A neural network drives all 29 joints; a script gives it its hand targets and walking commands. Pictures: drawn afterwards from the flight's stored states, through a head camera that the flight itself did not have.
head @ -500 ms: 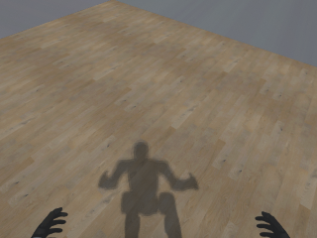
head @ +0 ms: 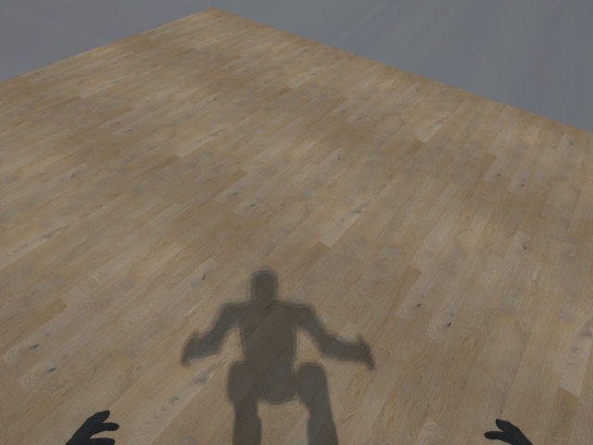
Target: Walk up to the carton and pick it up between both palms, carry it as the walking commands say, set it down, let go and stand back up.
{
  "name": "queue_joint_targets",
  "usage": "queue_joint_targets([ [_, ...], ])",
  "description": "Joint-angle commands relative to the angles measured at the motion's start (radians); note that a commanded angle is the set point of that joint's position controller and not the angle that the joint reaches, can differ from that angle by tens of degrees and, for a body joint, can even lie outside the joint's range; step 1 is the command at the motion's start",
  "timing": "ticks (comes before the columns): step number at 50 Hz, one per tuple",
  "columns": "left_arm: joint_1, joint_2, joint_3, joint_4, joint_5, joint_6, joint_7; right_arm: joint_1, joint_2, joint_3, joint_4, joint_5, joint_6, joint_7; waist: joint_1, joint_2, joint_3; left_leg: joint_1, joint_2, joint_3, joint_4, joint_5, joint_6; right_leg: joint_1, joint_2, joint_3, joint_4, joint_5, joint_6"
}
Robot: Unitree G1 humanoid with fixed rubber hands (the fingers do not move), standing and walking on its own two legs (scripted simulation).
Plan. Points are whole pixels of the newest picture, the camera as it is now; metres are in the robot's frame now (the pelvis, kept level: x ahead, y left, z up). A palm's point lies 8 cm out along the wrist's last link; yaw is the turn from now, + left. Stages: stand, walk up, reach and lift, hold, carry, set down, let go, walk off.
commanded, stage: walk up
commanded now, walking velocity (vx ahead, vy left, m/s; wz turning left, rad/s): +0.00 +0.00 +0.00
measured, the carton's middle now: out of the picture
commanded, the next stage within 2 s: none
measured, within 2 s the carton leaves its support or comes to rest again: neither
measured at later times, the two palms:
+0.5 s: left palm out of the picture +0.00 +0.46 -0.09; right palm (458, 368) +0.24 -0.23 -0.07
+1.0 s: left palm out of the picture -0.28 +0.44 -0.07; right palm (199, 265) +0.40 +0.18 -0.04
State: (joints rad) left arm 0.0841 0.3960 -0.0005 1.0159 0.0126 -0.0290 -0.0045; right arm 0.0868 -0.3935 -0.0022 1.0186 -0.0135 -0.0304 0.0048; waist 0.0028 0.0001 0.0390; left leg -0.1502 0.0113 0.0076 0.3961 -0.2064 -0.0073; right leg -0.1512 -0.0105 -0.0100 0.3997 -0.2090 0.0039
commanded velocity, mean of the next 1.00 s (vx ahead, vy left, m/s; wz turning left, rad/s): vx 0.00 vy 0.00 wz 0.00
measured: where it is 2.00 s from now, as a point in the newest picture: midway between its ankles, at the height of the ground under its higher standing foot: outside the picture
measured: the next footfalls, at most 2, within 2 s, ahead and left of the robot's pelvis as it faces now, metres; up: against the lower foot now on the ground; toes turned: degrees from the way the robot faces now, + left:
left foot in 0.46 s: +0.06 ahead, +0.24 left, +0.00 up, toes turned +22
right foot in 0.62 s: +0.11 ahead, +0.00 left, +0.00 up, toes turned +27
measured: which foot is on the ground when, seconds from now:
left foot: down 0.00-0.20, up 0.22-0.44, down 0.46-0.64, up 0.66-0.90, down 0.92-1.00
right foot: down 0.00-0.46, up 0.48-0.60, down 0.62-0.94, up 0.96-1.00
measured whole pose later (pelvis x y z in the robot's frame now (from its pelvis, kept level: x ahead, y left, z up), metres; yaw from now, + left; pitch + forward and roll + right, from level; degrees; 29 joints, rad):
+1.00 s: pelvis +0.00 +0.17 -0.02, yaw +53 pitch +2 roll +0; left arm 0.31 0.55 0.10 0.84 0.02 -0.09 0.01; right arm -0.04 -0.51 -0.13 0.65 -0.04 0.03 0.18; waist 0.06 0.02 0.02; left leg -0.44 0.01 -0.02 0.59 -0.18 0.01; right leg -0.30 -0.21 -0.15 0.87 -0.48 0.04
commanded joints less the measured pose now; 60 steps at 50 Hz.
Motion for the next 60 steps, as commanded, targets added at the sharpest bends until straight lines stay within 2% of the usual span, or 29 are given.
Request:
queue_joint_targets([
  [1, -0.047, 0.172, 0.032, -0.033, -0.001, -0.009, 0.005, -0.046, -0.171, -0.031, -0.033, 0.000, -0.010, -0.004, 0.001, 0.000, -0.054, 0.010, 0.108, -0.094, -0.078, 0.093, 0.037, 0.001, -0.110, 0.097, -0.085, 0.083, -0.037],
  [8, -0.046, 0.174, 0.030, -0.015, -0.001, -0.006, 0.006, -0.045, -0.173, -0.031, -0.015, 0.001, -0.007, -0.006, 0.001, 0.000, -0.052, 0.016, 0.111, -0.094, -0.091, 0.094, 0.035, 0.005, -0.112, 0.097, -0.097, 0.083, -0.035],
  [9, -0.018, 0.295, 0.101, -0.066, -0.001, 0.002, 0.009, -0.020, -0.238, -0.077, -0.167, -0.046, 0.035, 0.054, 0.018, 0.018, -0.037, -0.317, 0.050, -0.192, 0.028, 0.305, 0.123, 0.158, -0.092, 0.050, 0.062, 0.070, -0.098],
  [10, 0.101, 0.298, 0.112, -0.068, -0.002, -0.001, 0.021, -0.096, -0.225, -0.075, -0.225, -0.050, 0.044, 0.080, 0.077, 0.003, -0.092, -0.415, 0.038, -0.148, 0.120, 0.291, 0.119, 0.215, -0.182, 0.121, 0.040, 0.093, -0.139],
  [11, 0.131, 0.320, 0.124, -0.070, 0.007, -0.007, 0.031, -0.121, -0.188, -0.074, -0.296, -0.059, 0.051, 0.103, 0.084, -0.158, -0.106, -0.538, 0.009, -0.071, 0.281, -0.059, 0.078, 0.245, -0.375, 0.206, -0.081, 0.182, -0.211],
  [13, 0.078, 0.330, 0.136, -0.140, 0.023, -0.027, 0.033, -0.091, -0.212, -0.091, -0.352, -0.070, 0.064, 0.125, 0.047, -0.113, -0.114, -0.565, 0.123, -0.104, 0.498, -0.177, 0.009, 0.126, -0.528, 0.166, -0.111, 0.145, -0.274],
  [16, 0.004, 0.325, 0.152, -0.180, 0.027, -0.042, 0.033, -0.020, -0.251, -0.132, -0.350, -0.057, 0.075, 0.160, -0.009, -0.096, -0.095, -0.474, 0.171, -0.085, 0.491, -0.124, -0.004, -0.001, -0.446, -0.006, -0.100, 0.042, -0.238],
  [22, -0.051, 0.317, 0.139, -0.194, 0.027, -0.022, -0.002, 0.128, -0.255, -0.157, -0.329, -0.040, 0.064, 0.154, -0.094, -0.041, -0.144, -0.121, 0.052, 0.068, 0.184, -0.034, 0.050, -0.201, -0.270, -0.231, 0.175, -0.044, -0.107],
  [23, -0.053, 0.280, 0.123, -0.209, 0.024, -0.021, -0.004, 0.191, -0.300, -0.172, -0.314, -0.057, 0.063, 0.136, -0.124, 0.065, -0.136, -0.050, -0.003, 0.008, 0.112, -0.074, 0.087, -0.283, -0.198, -0.246, 0.365, -0.141, -0.069],
  [24, -0.012, 0.227, 0.110, -0.243, 0.021, -0.016, -0.006, 0.169, -0.425, -0.186, -0.354, -0.063, 0.064, 0.127, -0.110, 0.337, -0.095, -0.016, 0.213, -0.419, -0.108, -0.053, 0.191, -0.515, -0.054, -0.301, 0.545, -0.453, 0.001],
  [25, 0.028, 0.239, 0.101, -0.246, 0.000, -0.006, 0.006, 0.113, -0.441, -0.186, -0.395, -0.055, 0.066, 0.133, -0.081, 0.337, -0.149, 0.021, 0.243, -0.618, -0.171, -0.156, 0.278, -0.561, -0.033, -0.103, 0.581, -0.474, 0.017],
  [27, 0.069, 0.298, 0.116, -0.221, -0.015, -0.021, 0.014, 0.035, -0.382, -0.174, -0.436, -0.051, 0.082, 0.131, -0.038, 0.228, -0.115, -0.058, 0.158, -0.479, -0.128, -0.222, 0.257, -0.465, -0.061, -0.058, 0.474, -0.329, 0.015],
  [31, 0.296, 0.291, 0.125, -0.181, -0.008, -0.044, 0.026, -0.065, -0.311, -0.153, -0.498, -0.066, 0.077, 0.144, 0.071, 0.195, -0.157, -0.421, 0.024, -0.314, -0.116, -0.205, 0.134, 0.049, 0.020, -0.090, 0.088, -0.088, -0.056],
  [32, 0.355, 0.344, 0.143, -0.187, 0.000, -0.051, 0.031, -0.091, -0.250, -0.133, -0.528, -0.069, 0.076, 0.144, 0.118, 0.061, -0.165, -0.603, -0.066, -0.209, -0.027, -0.220, 0.061, 0.255, -0.059, 0.012, -0.072, -0.117, -0.093],
  [33, 0.335, 0.475, 0.184, -0.214, 0.014, -0.049, 0.033, -0.114, -0.183, -0.113, -0.565, -0.068, 0.072, 0.151, 0.138, -0.286, -0.161, -0.685, -0.094, -0.091, 0.313, -0.170, 0.044, 0.191, -0.460, 0.406, -0.282, -0.437, -0.169],
  [34, 0.188, 0.466, 0.182, -0.272, 0.027, -0.061, 0.042, -0.076, -0.238, -0.131, -0.538, -0.079, 0.072, 0.147, 0.076, -0.157, -0.085, -0.685, 0.032, -0.154, 0.483, -0.163, 0.005, 0.065, -0.566, 0.393, -0.270, -0.354, -0.226],
  [37, 0.105, 0.352, 0.165, -0.272, 0.025, -0.084, 0.040, -0.021, -0.276, -0.161, -0.476, -0.068, 0.058, 0.182, -0.002, -0.099, -0.059, -0.568, 0.115, -0.149, 0.489, -0.020, 0.001, 0.038, -0.366, 0.036, -0.154, -0.078, -0.154],
  [40, 0.192, 0.354, 0.174, -0.235, 0.029, -0.084, 0.029, -0.144, -0.225, -0.148, -0.472, -0.047, 0.044, 0.212, 0.040, -0.100, -0.059, -0.457, 0.096, -0.020, 0.322, 0.017, 0.017, 0.051, -0.325, -0.140, -0.134, 0.197, -0.146],
  [43, 0.193, 0.370, 0.163, -0.226, 0.020, -0.076, 0.019, -0.201, -0.198, -0.144, -0.447, -0.036, 0.044, 0.211, 0.035, -0.139, -0.073, -0.311, 0.063, 0.069, 0.187, -0.014, 0.036, 0.012, -0.304, -0.217, -0.096, 0.219, -0.126],
  [46, 0.205, 0.338, 0.141, -0.228, 0.023, -0.075, 0.018, -0.033, -0.267, -0.175, -0.372, -0.042, 0.044, 0.182, -0.058, -0.078, -0.167, 0.030, -0.029, 0.091, 0.109, -0.102, 0.093, -0.143, -0.260, -0.302, 0.214, 0.179, -0.072],
  [47, 0.220, 0.295, 0.126, -0.242, 0.016, -0.075, 0.016, 0.060, -0.348, -0.199, -0.344, -0.044, 0.048, 0.171, -0.111, 0.063, -0.182, 0.210, 0.032, -0.109, 0.018, -0.229, 0.179, -0.363, -0.175, -0.341, 0.475, 0.063, -0.016],
  [48, 0.196, 0.259, 0.114, -0.274, 0.006, -0.076, 0.013, 0.102, -0.442, -0.220, -0.350, -0.027, 0.058, 0.164, -0.137, 0.305, -0.165, 0.337, 0.234, -0.519, -0.090, -0.194, 0.290, -0.678, -0.045, -0.297, 0.648, -0.356, 0.033],
  [49, 0.184, 0.294, 0.114, -0.279, -0.007, -0.077, 0.018, 0.086, -0.417, -0.214, -0.370, -0.014, 0.066, 0.161, -0.113, 0.222, -0.160, 0.278, 0.248, -0.550, -0.109, -0.173, 0.314, -0.663, -0.105, -0.107, 0.628, -0.339, 0.015],
  [51, 0.225, 0.337, 0.138, -0.247, -0.017, -0.087, 0.017, -0.031, -0.338, -0.177, -0.424, -0.008, 0.081, 0.150, -0.043, 0.160, -0.076, 0.056, 0.165, -0.389, -0.073, -0.191, 0.265, -0.490, -0.137, -0.068, 0.470, -0.284, 0.000],
  [56, 0.418, 0.315, 0.148, -0.196, -0.004, -0.098, 0.024, -0.213, -0.292, -0.155, -0.505, -0.038, 0.072, 0.172, 0.093, 0.180, -0.127, -0.363, 0.031, -0.304, -0.029, -0.327, 0.180, 0.011, -0.013, -0.110, 0.123, -0.067, -0.038],
  [57, 0.495, 0.358, 0.165, -0.179, 0.008, -0.104, 0.029, -0.267, -0.235, -0.138, -0.530, -0.044, 0.074, 0.171, 0.162, 0.051, -0.125, -0.562, -0.081, -0.199, 0.082, -0.369, 0.097, 0.221, -0.053, -0.031, -0.042, -0.135, -0.069],
  [58, 0.515, 0.459, 0.189, -0.190, 0.017, -0.108, 0.037, -0.274, -0.140, -0.113, -0.553, -0.053, 0.068, 0.169, 0.197, -0.239, -0.130, -0.693, -0.139, -0.099, 0.383, -0.278, 0.065, 0.253, -0.388, 0.358, -0.222, -0.429, -0.112],
  [59, 0.361, 0.498, 0.196, -0.265, 0.029, -0.111, 0.045, -0.216, -0.197, -0.132, -0.532, -0.059, 0.069, 0.163, 0.127, -0.150, -0.084, -0.678, 0.004, -0.124, 0.565, -0.191, 0.006, 0.098, -0.600, 0.503, -0.293, -0.525, -0.224],
  [60, 0.278, 0.452, 0.184, -0.289, 0.028, -0.118, 0.041, -0.174, -0.270, -0.159, -0.482, -0.054, 0.063, 0.168, 0.072, -0.056, -0.066, -0.628, 0.069, -0.146, 0.599, -0.152, -0.013, 0.056, -0.557, 0.401, -0.245, -0.466, -0.227],
])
